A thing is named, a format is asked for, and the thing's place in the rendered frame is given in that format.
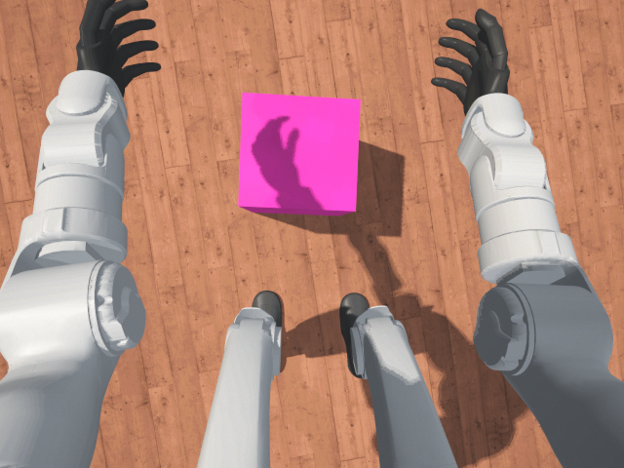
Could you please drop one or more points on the robot right hand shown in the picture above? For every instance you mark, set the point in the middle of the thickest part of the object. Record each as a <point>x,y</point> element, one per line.
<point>489,72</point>

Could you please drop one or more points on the robot thigh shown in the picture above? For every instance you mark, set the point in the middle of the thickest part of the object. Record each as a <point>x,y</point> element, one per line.
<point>409,431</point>
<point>238,429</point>

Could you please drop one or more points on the left robot upper arm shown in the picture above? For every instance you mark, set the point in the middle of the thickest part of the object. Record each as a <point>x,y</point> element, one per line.
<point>62,332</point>

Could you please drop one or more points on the left robot forearm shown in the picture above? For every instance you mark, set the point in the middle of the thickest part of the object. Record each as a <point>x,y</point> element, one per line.
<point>79,188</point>

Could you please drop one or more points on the robot right thigh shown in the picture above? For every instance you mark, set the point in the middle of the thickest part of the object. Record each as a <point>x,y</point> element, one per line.
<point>409,431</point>

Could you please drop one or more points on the right robot upper arm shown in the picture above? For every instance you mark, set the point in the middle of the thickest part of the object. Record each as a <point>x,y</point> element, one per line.
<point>553,343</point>

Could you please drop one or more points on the robot left hand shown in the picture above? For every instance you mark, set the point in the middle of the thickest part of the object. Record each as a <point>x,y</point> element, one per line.
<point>98,50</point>

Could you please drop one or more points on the robot left thigh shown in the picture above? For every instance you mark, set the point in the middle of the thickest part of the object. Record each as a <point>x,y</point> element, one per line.
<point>238,429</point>

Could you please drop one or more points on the right robot forearm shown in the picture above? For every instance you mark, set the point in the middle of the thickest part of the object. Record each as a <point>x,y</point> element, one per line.
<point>513,203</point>

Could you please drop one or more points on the carton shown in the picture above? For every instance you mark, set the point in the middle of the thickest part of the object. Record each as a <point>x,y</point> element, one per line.
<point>299,155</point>

